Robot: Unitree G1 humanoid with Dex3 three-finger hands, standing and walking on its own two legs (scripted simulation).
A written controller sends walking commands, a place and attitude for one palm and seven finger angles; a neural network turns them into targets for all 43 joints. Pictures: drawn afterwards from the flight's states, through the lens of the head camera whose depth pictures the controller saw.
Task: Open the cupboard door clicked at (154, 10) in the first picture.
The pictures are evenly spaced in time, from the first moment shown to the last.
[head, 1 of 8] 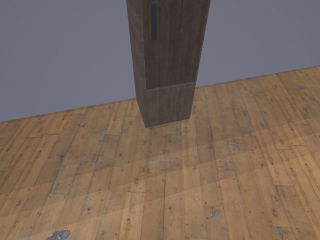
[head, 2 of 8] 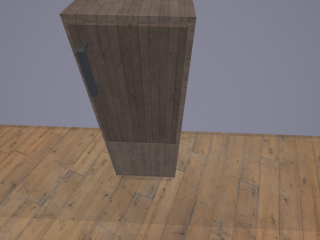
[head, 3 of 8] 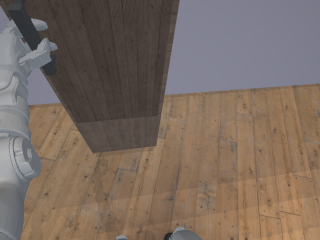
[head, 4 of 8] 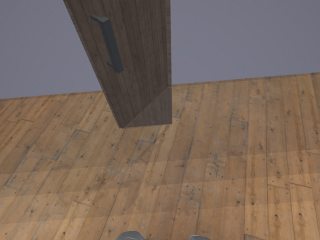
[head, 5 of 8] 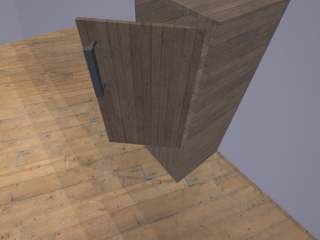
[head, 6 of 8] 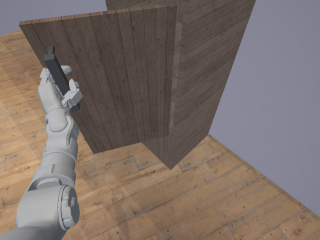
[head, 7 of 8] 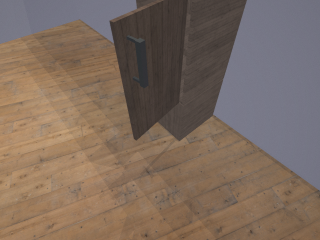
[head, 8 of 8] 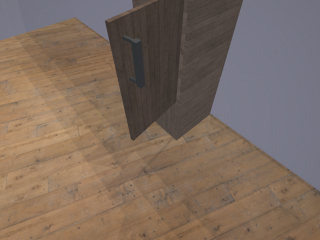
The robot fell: no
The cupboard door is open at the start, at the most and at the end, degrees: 0 99 98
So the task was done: yes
